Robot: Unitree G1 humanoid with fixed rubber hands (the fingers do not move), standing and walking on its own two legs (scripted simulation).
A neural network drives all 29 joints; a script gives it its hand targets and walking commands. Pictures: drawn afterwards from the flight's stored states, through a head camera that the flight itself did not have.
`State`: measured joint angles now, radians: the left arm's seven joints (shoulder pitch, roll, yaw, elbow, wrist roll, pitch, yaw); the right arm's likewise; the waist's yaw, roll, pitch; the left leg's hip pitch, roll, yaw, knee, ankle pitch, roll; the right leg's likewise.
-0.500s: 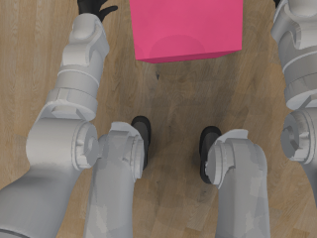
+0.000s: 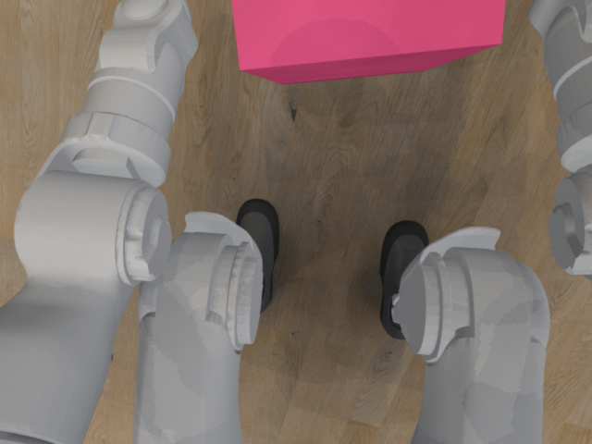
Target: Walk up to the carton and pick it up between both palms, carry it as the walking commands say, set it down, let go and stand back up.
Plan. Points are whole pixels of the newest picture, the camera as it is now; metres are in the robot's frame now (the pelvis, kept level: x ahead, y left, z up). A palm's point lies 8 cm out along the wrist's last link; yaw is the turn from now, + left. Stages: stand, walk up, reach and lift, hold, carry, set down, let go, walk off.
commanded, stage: reach and lift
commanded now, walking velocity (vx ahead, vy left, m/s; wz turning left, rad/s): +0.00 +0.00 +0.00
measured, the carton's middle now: out of the picture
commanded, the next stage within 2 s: none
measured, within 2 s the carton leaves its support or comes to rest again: leaves its support in 0.84 s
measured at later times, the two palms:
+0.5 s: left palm out of the picture +0.55 +0.15 -0.19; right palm out of the picture +0.57 -0.15 -0.20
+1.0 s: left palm out of the picture +0.55 +0.16 -0.17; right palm out of the picture +0.56 -0.14 -0.19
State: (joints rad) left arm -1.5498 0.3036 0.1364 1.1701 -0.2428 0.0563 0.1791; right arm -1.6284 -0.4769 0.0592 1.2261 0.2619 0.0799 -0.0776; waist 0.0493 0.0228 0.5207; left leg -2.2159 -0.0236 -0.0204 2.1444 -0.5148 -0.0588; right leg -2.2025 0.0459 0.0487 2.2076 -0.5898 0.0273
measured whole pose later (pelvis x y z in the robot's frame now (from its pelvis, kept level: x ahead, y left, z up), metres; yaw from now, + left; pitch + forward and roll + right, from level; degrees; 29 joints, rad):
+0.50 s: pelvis +0.00 +0.00 +0.00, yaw +0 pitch +34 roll +2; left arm -1.60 0.25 0.15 1.17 -0.19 0.06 0.17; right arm -1.65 -0.41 0.06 1.21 0.21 0.08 -0.10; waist 0.05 0.02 0.52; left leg -2.22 -0.02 -0.03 2.13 -0.52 -0.06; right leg -2.20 0.05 0.04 2.19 -0.59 0.02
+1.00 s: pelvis +0.01 -0.01 +0.00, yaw +0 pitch +38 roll +2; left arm -1.47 0.22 0.35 1.04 -0.01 0.19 0.11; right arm -1.49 -0.29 -0.15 1.08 -0.01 0.19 -0.06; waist 0.05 0.03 0.37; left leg -2.27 -0.04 -0.05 2.16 -0.54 -0.08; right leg -2.26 0.05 0.03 2.21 -0.61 0.01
